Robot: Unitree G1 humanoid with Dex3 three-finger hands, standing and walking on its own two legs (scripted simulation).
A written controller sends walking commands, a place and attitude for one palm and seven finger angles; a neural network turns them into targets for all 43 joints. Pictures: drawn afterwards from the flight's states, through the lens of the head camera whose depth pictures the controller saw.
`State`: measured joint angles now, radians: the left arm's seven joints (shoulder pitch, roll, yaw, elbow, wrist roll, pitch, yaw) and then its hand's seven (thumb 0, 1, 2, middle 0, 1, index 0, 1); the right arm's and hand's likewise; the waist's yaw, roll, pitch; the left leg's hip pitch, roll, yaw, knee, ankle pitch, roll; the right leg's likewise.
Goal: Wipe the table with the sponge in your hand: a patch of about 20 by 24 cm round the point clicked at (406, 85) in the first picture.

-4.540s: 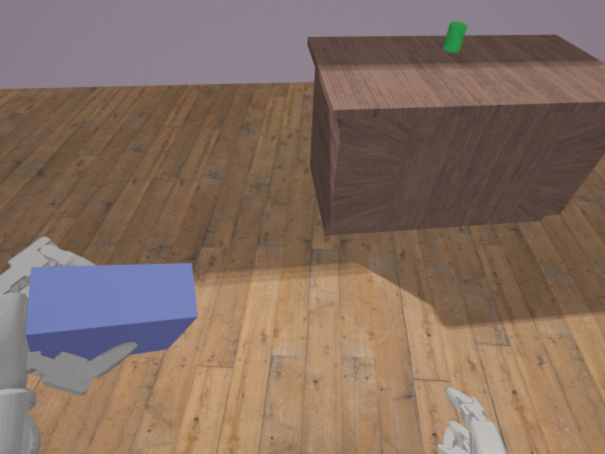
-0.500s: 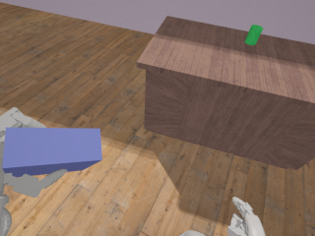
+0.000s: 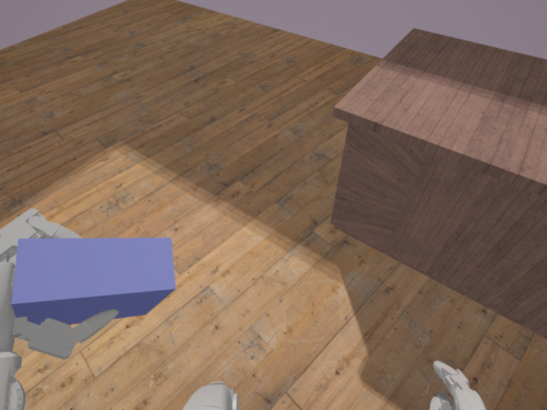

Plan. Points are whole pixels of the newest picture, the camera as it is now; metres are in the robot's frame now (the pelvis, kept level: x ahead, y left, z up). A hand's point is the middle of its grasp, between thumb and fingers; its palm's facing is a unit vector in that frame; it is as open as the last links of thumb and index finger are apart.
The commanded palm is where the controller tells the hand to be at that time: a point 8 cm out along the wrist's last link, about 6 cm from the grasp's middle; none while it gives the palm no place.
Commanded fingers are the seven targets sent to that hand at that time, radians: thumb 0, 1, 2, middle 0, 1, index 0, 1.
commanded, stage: walk to a spot facing it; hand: left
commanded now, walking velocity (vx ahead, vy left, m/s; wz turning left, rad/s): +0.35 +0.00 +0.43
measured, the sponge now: (118, 283) +0.23 +0.19 +0.14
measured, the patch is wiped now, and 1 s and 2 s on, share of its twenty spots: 0.00 0.00 0.00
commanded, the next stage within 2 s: turn to face it in 0.78 s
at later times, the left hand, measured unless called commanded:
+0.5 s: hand (72, 236) +0.26 +0.25 +0.17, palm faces +0.57 -0.67 -0.48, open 10.0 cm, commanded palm +0.21 +0.28 +0.17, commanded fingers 0.00 0.10 1.30 -1.20 -1.60 -1.20 -1.60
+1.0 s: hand (61, 205) +0.31 +0.28 +0.17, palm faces +0.66 -0.61 -0.44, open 10.1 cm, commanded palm +0.24 +0.30 +0.17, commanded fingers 0.00 0.10 1.30 -1.20 -1.60 -1.20 -1.60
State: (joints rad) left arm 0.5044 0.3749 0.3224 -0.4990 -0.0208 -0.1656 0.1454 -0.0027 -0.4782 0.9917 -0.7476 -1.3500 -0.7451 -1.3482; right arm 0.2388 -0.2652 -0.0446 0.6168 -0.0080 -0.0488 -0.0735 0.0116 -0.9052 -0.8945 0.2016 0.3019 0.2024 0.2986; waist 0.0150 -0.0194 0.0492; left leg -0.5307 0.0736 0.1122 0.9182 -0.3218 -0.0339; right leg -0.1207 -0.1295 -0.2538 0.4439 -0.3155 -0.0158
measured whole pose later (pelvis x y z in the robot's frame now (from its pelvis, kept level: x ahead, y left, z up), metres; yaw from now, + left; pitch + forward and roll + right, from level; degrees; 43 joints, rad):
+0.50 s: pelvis +0.10 -0.03 -0.03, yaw +10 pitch -1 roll +0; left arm 0.43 0.38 0.35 -0.48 0.00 -0.21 0.15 0.00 -0.48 0.99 -0.75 -1.35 -0.74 -1.35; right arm 0.24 -0.14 0.04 0.64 0.01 -0.09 -0.05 0.01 -0.90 -0.89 0.21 0.30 0.21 0.30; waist 0.05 0.06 0.03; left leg -0.34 0.08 0.01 0.83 -0.46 0.00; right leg -0.36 -0.10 -0.18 0.65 -0.26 0.00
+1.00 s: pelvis +0.19 -0.02 -0.02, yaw +21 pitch -1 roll +0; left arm 0.45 0.42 0.40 -0.58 -0.02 -0.20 0.16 0.00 -0.48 1.00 -0.74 -1.36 -0.74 -1.35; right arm 0.16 -0.14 -0.01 0.58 0.03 -0.07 -0.03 0.01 -0.91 -0.89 0.20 0.30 0.20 0.30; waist 0.00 -0.04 0.09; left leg -0.34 0.07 0.09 0.62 -0.25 -0.01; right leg -0.52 -0.10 -0.08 1.14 -0.46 0.05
